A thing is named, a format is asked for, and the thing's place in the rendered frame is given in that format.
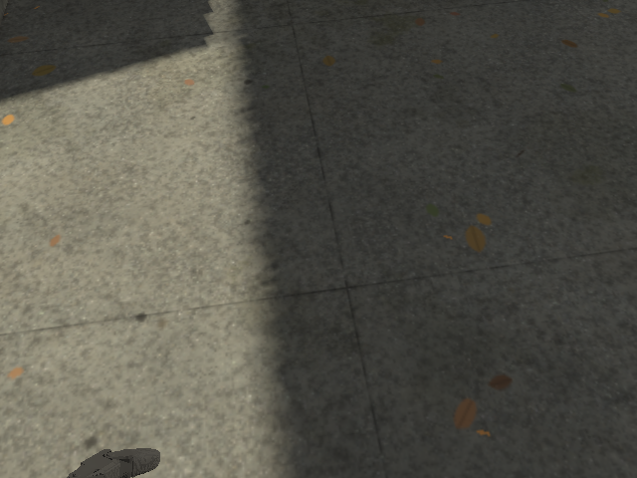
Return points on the robot left hand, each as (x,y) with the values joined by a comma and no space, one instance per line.
(125,463)

